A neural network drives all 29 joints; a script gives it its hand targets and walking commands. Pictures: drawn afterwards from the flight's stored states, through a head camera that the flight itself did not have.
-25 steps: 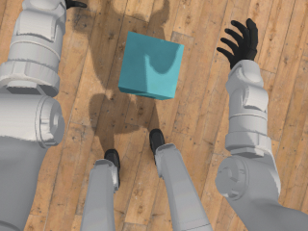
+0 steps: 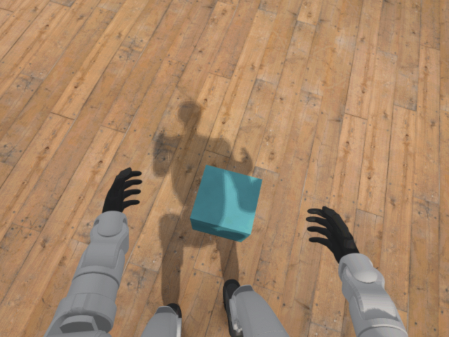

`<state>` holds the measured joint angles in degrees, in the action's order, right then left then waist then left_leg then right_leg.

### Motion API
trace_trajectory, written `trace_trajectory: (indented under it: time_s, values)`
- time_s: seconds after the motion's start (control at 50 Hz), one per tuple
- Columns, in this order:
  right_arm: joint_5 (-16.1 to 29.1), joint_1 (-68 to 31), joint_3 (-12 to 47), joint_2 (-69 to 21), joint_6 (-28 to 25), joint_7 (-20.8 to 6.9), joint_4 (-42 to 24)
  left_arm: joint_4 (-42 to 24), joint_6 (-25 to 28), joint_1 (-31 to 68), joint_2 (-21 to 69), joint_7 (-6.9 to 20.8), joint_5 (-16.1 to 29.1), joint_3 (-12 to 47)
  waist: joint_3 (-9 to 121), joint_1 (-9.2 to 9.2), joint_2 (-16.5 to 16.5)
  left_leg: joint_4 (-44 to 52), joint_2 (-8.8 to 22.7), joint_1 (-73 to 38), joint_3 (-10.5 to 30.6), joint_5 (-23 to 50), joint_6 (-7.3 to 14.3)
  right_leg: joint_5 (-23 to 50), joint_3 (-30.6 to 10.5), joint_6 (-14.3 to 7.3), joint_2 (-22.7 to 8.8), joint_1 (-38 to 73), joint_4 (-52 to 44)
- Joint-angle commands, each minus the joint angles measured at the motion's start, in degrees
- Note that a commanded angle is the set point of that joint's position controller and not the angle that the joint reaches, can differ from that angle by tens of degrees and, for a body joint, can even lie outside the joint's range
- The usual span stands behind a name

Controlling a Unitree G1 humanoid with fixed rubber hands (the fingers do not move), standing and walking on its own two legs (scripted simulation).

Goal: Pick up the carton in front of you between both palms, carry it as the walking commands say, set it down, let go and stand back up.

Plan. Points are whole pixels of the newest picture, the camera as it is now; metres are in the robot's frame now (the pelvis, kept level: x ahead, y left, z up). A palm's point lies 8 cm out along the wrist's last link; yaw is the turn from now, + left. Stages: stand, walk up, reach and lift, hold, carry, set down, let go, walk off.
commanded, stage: let go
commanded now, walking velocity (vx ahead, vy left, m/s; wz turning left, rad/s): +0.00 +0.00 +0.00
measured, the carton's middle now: (224, 206) +0.46 -0.10 -0.61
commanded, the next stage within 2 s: stand in 0.96 s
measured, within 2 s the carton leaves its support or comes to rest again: neither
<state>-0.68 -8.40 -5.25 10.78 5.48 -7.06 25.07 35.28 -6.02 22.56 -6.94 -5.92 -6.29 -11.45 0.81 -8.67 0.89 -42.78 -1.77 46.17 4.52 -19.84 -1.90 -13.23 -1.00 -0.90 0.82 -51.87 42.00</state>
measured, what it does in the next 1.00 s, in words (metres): stands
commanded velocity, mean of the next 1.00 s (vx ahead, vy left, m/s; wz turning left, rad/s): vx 0.00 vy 0.00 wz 0.00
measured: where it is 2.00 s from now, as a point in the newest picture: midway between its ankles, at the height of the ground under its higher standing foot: (203, 332)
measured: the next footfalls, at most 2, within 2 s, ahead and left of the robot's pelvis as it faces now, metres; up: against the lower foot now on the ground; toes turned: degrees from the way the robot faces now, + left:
none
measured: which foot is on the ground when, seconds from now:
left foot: down 0.00-1.00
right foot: down 0.00-1.00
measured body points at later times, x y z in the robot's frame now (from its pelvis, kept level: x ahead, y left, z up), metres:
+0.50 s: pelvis +0.05 +0.04 +0.04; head +0.10 +0.04 +0.49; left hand +0.25 +0.26 -0.04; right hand +0.22 -0.20 -0.04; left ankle -0.01 +0.14 -0.70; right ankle +0.05 -0.10 -0.70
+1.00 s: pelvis +0.04 +0.01 +0.03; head +0.04 +0.01 +0.48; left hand +0.21 +0.25 -0.04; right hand +0.20 -0.24 -0.04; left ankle -0.01 +0.14 -0.70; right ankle +0.05 -0.10 -0.70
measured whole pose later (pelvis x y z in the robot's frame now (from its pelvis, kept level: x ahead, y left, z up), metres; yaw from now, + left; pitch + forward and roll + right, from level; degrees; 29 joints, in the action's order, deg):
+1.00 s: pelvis +0.04 +0.01 +0.03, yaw -2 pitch -3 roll -1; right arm -1.2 12.5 -1.4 14.2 10.3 0.0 24.2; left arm 29.1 -4.9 -12.3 -12.3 1.0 -1.5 -1.2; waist -2.8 -0.3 -1.5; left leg -28.7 0.0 5.9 3.1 -20.1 -0.5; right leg -13.7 -2.3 -0.2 2.1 -12.3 28.7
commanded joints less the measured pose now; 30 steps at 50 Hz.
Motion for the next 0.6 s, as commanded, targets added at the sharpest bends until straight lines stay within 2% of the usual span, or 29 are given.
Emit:
trace_trajectory:
  time_s: [0.0, 0.06, 0.14, 0.28, 0.38, 0.46, 0.56, 0.58]
  values:
    - [1.55, 5.42, 1.85, 4.30, -2.11, 0.78, -8.66, -5.08, 3.06, 0.73, -5.21, 0.92, 1.27, 0.88, 26.65, 0.44, 3.00, 7.59, -3.22, -1.42, -5.18, -0.77, 1.96, 16.35, -1.27, 3.58, -0.16, 41.31, -4.39]
    - [2.29, 10.84, 3.51, 4.75, -2.63, 1.64, -11.28, -5.22, 4.28, -5.01, -5.80, 1.68, 1.82, 1.83, 23.25, 1.21, 3.37, 9.55, -2.97, -5.27, -4.98, 0.95, 2.40, 20.70, -1.75, 3.97, -0.19, 45.01, -5.61]
    - [2.98, 15.33, 4.60, 5.34, -2.95, 2.39, -12.32, -6.11, 5.10, -11.80, -6.33, 2.33, 1.81, 2.65, 18.05, 2.86, 1.60, 12.50, -2.45, -12.01, -4.63, 4.28, 2.28, 22.59, -1.61, 3.96, 0.02, 46.51, -7.99]
    - [3.18, 18.57, 3.56, 6.31, -3.72, 2.71, -8.51, -9.23, 5.57, -21.49, -6.96, 4.12, 2.51, 4.16, 11.94, 5.62, -2.93, 16.78, -1.44, -24.11, -4.15, 14.48, 0.61, 23.74, -0.41, 2.83, 1.34, 47.50, -12.39]
    - [2.48, 21.16, 2.25, 7.07, -4.01, 3.17, -5.42, -12.03, 5.44, -28.95, -7.32, 6.18, 4.43, 6.63, 10.09, 6.71, -4.12, 19.24, -0.39, -31.46, -3.37, 23.42, -0.22, 25.77, 0.30, 2.15, 2.57, 49.31, -14.91]
    - [1.42, 21.85, 1.04, 7.63, -3.54, 3.39, -4.18, -14.06, 4.85, -32.23, -7.62, 7.58, 5.87, 8.10, 6.62, 7.23, -3.87, 21.27, 0.57, -35.00, -2.60, 27.56, -0.54, 22.93, 0.67, 1.81, 3.41, 49.24, -17.02]
    - [0.37, 21.00, 0.04, 7.98, -1.92, 3.13, -4.11, -15.99, 3.16, -32.94, -8.42, 8.97, 6.77, 9.12, 1.47, 7.52, -2.81, 23.24, 1.51, -34.06, -2.06, 24.34, -0.40, 16.84, 1.15, 1.51, 3.85, 50.25, -17.94]
    - [0.06, 18.93, 0.17, 9.85, 0.77, 4.57, -5.54, -11.68, 4.75, -33.82, -7.59, 7.88, 7.50, 9.60, 3.85, 7.46, -2.88, 21.41, 1.82, -37.26, -1.46, 29.09, -0.61, 13.93, 1.79, 1.89, 5.07, 46.84, -16.30]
